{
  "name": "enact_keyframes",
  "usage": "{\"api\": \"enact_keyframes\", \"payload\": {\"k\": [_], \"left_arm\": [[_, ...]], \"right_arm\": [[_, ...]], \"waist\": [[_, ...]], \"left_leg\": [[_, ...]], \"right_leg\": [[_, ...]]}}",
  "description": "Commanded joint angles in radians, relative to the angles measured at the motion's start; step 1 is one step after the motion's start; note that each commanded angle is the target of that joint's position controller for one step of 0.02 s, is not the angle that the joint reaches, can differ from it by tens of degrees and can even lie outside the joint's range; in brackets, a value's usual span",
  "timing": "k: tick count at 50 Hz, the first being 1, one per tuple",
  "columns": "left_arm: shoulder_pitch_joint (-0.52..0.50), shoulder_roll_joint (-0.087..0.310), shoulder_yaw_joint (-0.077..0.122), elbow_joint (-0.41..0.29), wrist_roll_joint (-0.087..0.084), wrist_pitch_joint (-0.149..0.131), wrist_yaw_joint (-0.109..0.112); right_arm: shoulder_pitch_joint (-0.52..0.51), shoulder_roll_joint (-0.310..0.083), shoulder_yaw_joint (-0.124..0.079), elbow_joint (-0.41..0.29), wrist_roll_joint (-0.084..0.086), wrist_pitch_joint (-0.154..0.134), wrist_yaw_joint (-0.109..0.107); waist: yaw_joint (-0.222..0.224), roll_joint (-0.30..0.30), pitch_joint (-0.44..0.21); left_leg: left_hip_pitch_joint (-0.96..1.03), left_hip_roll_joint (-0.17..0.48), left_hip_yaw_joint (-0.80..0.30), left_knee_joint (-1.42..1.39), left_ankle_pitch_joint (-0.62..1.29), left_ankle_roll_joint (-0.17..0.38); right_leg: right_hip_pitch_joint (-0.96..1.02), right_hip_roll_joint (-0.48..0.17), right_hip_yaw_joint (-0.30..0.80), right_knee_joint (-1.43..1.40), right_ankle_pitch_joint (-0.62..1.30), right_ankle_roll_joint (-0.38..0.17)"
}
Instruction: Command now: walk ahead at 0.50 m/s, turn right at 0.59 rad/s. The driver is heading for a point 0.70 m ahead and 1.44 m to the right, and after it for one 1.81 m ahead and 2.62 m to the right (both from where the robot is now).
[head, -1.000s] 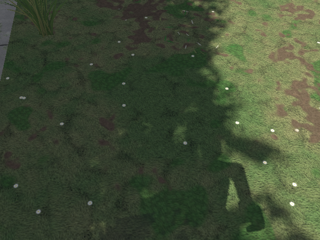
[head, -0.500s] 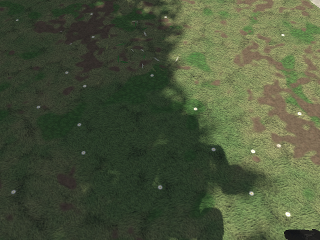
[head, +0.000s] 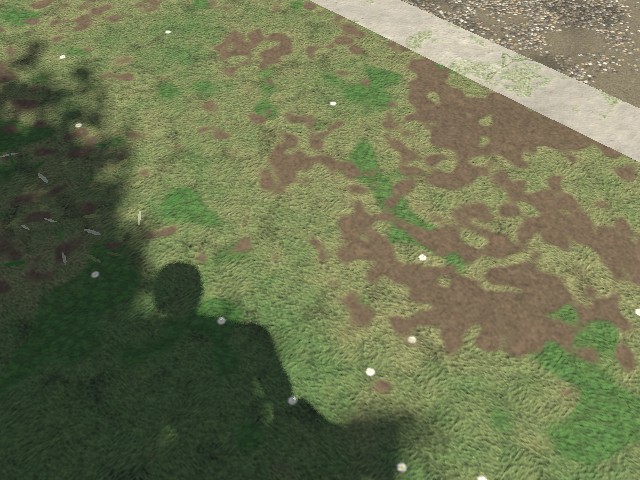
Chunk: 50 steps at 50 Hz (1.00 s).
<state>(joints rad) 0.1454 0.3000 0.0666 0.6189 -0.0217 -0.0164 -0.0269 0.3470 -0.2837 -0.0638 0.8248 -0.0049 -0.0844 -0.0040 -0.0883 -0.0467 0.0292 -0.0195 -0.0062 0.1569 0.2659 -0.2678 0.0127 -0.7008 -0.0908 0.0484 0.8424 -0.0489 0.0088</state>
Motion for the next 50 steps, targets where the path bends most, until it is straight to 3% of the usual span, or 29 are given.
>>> {"api": "enact_keyframes", "payload": {"k": [1,3,5,6,7,8,9,10,11,12,13,14,15,17,20,23,28,30,31,32,33,34,35,36,37,39,43,46,50], "left_arm": [[-0.12,0.014,-0.005,-0.098,-0.002,-0.019,-0.021],[-0.152,0.023,-0.002,-0.117,-0.005,-0.019,-0.032],[-0.13,0.051,0.013,-0.125,0.0,-0.016,-0.037],[-0.078,0.075,0.026,-0.118,0.004,-0.011,-0.036],[0.046,0.111,0.049,-0.088,0.004,-0.007,-0.032],[0.223,0.169,0.082,-0.041,0.001,0.0,-0.016],[0.293,0.266,0.101,-0.021,-0.008,0.008,0.007],[0.271,0.295,0.093,-0.062,-0.004,-0.013,-0.001],[0.263,0.205,0.07,-0.055,0.001,-0.027,-0.008],[0.227,0.174,0.058,-0.046,0.003,-0.037,-0.007],[0.159,0.152,0.05,-0.051,0.003,-0.041,-0.005],[0.108,0.126,0.041,-0.061,0.01,-0.043,-0.003],[0.082,0.115,0.035,-0.07,0.019,-0.043,0.001],[0.081,0.121,0.037,-0.057,0.015,-0.049,0.01],[0.121,0.147,0.044,-0.029,0.01,-0.047,0.031],[0.161,0.156,0.047,-0.004,0.002,-0.037,0.041],[0.216,0.15,0.048,0.034,-0.008,-0.028,0.045],[0.201,0.145,0.049,0.034,-0.004,-0.021,0.047],[0.196,0.119,0.041,0.031,-0.001,-0.019,0.046],[0.198,0.062,0.02,0.021,0.007,-0.021,0.041],[0.311,0.002,0.001,-0.002,-0.013,-0.027,0.042],[0.33,0.064,0.004,-0.006,-0.02,-0.032,0.045],[0.254,0.141,0.026,0.002,-0.02,-0.027,0.045],[0.184,0.151,0.03,-0.008,-0.01,-0.021,0.046],[0.145,0.14,0.031,-0.019,0.001,-0.019,0.043],[0.148,0.104,0.032,-0.02,-0.005,-0.01,0.034],[0.101,0.054,0.02,-0.043,-0.001,0.002,0.03],[0.048,0.03,0.008,-0.049,0.003,-0.008,0.021],[-0.09,0.007,-0.009,-0.077,0.004,-0.029,-0.005]], "right_arm": [[-0.039,-0.177,-0.04,-0.05,0.011,-0.006,-0.006],[-0.025,-0.194,-0.045,-0.035,0.021,0.005,-0.005],[-0.032,-0.221,-0.054,-0.031,0.031,0.017,-0.009],[-0.035,-0.239,-0.06,-0.032,0.035,0.023,-0.013],[-0.047,-0.246,-0.062,-0.035,0.039,0.03,-0.017],[-0.046,-0.222,-0.052,-0.042,0.035,0.029,-0.022],[0.002,-0.102,-0.015,-0.078,-0.015,0.02,-0.016],[0.014,-0.081,0.008,-0.127,-0.006,-0.017,-0.003],[-0.108,-0.173,-0.016,-0.146,0.032,-0.042,0.01],[-0.154,-0.168,-0.011,-0.165,0.045,-0.056,0.014],[-0.154,-0.153,-0.009,-0.15,0.023,-0.06,0.005],[-0.143,-0.163,-0.017,-0.143,0.003,-0.054,0.001],[-0.126,-0.163,-0.02,-0.139,-0.002,-0.041,0.003],[-0.118,-0.136,-0.015,-0.135,-0.011,-0.022,0.003],[-0.219,-0.095,0.0,-0.163,-0.015,-0.012,0.002],[-0.338,-0.068,0.013,-0.188,-0.007,-0.018,0.013],[-0.388,-0.121,-0.006,-0.212,0.013,-0.034,0.03],[-0.326,-0.139,-0.019,-0.2,0.015,-0.042,0.029],[-0.245,-0.152,-0.031,-0.179,0.011,-0.045,0.024],[-0.124,-0.19,-0.046,-0.167,-0.006,-0.05,0.017],[0.001,-0.279,-0.069,-0.145,-0.026,-0.041,0.012],[0.026,-0.233,-0.061,-0.13,0.0,-0.032,0.022],[-0.025,-0.16,-0.041,-0.144,0.007,-0.028,0.019],[-0.072,-0.132,-0.032,-0.152,0.002,-0.019,0.015],[-0.111,-0.108,-0.023,-0.146,-0.003,-0.014,0.014],[-0.141,-0.084,-0.015,-0.134,-0.009,-0.018,0.009],[-0.121,-0.119,-0.03,-0.097,-0.002,-0.032,0.007],[-0.096,-0.136,-0.032,-0.069,0.0,-0.028,0.011],[-0.045,-0.168,-0.035,-0.03,0.02,-0.012,0.011]], "waist": [[-0.002,0.106,0.043],[0.0,0.109,0.056],[0.035,0.133,0.027],[0.072,0.152,-0.014],[0.147,0.144,-0.081],[0.235,0.106,-0.168],[0.197,-0.127,-0.243],[0.157,-0.214,-0.419],[0.213,-0.079,-0.346],[0.189,-0.055,-0.212],[0.138,0.036,-0.141],[0.101,0.027,-0.106],[0.074,0.007,-0.093],[0.06,0.005,-0.082],[0.088,0.004,-0.042],[0.136,-0.022,-0.025],[0.145,-0.052,-0.023],[0.107,-0.083,-0.031],[0.066,-0.08,-0.064],[0.01,-0.021,-0.172],[0.024,0.244,-0.331],[0.025,0.355,-0.331],[0.008,0.236,-0.194],[0.013,0.163,-0.113],[0.031,0.137,-0.049],[0.065,0.177,-0.015],[0.067,0.137,0.0],[0.053,0.11,-0.001],[0.01,0.1,0.042]], "left_leg": [[0.005,0.261,-0.071,-0.095,0.346,0.134],[0.058,0.281,-0.044,-0.069,0.419,0.121],[0.099,0.287,-0.004,0.028,0.709,0.102],[0.111,0.284,0.015,0.124,0.887,0.092],[0.082,0.265,0.04,0.293,0.982,0.075],[-0.072,0.228,0.056,0.533,0.88,0.04],[-0.442,0.123,0.052,0.883,0.116,-0.01],[-0.699,-0.041,-0.172,1.13,-0.348,-0.035],[-0.805,0.023,-0.266,1.151,-0.258,-0.022],[-0.815,0.059,-0.247,1.082,-0.166,-0.004],[-0.755,0.1,-0.246,0.993,-0.099,-0.007],[-0.687,0.122,-0.248,0.919,-0.062,-0.016],[-0.633,0.131,-0.25,0.892,-0.037,-0.026],[-0.597,0.125,-0.229,0.822,-0.014,-0.057],[-0.599,0.097,-0.212,0.628,0.139,-0.09],[-0.516,0.046,-0.208,0.394,0.322,-0.091],[-0.443,0.017,-0.254,0.249,0.296,-0.06],[-0.364,0.013,-0.243,0.224,0.206,-0.027],[-0.249,0.013,-0.226,0.187,0.198,-0.002],[-0.032,0.121,-0.316,0.2,0.168,0.052],[0.332,0.354,-0.706,0.14,-0.043,0.203],[0.361,0.435,-0.98,0.041,-0.303,0.243],[0.246,0.399,-0.866,0.014,-0.361,0.203],[0.13,0.36,-0.717,0.012,-0.25,0.169],[0.023,0.316,-0.602,-0.009,-0.124,0.16],[-0.087,0.262,-0.452,-0.056,0.01,0.143],[-0.091,0.272,-0.302,-0.111,0.185,0.178],[-0.065,0.257,-0.213,-0.12,0.281,0.18],[-0.051,0.246,-0.127,-0.13,0.294,0.165]], "right_leg": [[0.011,0.004,-0.046,-0.124,0.068,-0.019],[0.024,0.017,-0.072,-0.175,0.017,-0.044],[0.109,0.066,-0.121,-0.204,-0.081,-0.085],[0.192,0.104,-0.15,-0.208,-0.132,-0.109],[0.356,0.147,-0.168,-0.252,-0.12,-0.142],[0.637,0.159,-0.125,-0.3,-0.064,-0.183],[0.958,-0.075,0.256,-0.309,-0.057,-0.281],[1.129,-0.255,0.805,-0.492,-0.274,-0.46],[1.084,-0.226,0.711,-0.544,-0.305,-0.395],[0.943,-0.187,0.565,-0.55,-0.243,-0.355],[0.791,-0.139,0.46,-0.553,-0.138,-0.319],[0.683,-0.107,0.389,-0.565,-0.025,-0.305],[0.611,-0.086,0.357,-0.587,0.031,-0.303],[0.527,-0.071,0.308,-0.607,0.128,-0.315],[0.456,-0.026,0.236,-0.614,0.13,-0.292],[0.417,0.015,0.21,-0.598,0.012,-0.243],[0.509,-0.036,0.34,-0.501,-0.102,-0.212],[0.532,-0.04,0.383,-0.434,-0.081,-0.193],[0.518,-0.004,0.368,-0.361,-0.054,-0.168],[0.444,0.052,0.308,-0.147,-0.095,-0.132],[0.125,0.193,0.153,0.198,-0.372,-0.051],[-0.057,0.153,0.136,0.389,-0.547,-0.032],[-0.109,0.104,0.145,0.464,-0.461,-0.025],[-0.095,0.07,0.104,0.469,-0.389,-0.02],[-0.071,0.042,0.094,0.424,-0.333,-0.018],[0.007,-0.002,0.079,0.361,-0.275,-0.019],[-0.03,-0.02,0.062,0.254,-0.185,-0.003],[-0.014,-0.009,0.055,0.085,-0.057,-0.003],[0.062,0.015,-0.023,-0.146,0.049,-0.018]]}}
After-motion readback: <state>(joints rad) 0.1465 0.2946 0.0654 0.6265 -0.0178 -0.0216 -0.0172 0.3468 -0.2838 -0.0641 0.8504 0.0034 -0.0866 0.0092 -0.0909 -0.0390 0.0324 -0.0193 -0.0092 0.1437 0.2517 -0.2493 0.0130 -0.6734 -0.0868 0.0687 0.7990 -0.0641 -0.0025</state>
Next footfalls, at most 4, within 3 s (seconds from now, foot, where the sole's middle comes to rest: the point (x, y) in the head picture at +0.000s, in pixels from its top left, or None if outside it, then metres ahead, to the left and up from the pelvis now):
0.16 right None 0.26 -0.14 -0.78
0.64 left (304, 433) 0.57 0.00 -0.78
1.16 right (468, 381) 0.66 -0.38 -0.78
1.64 left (431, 250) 1.04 -0.37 -0.78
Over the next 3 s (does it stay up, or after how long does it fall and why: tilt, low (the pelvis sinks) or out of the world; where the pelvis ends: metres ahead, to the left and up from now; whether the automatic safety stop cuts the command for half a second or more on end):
stays up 1.14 -0.95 0.00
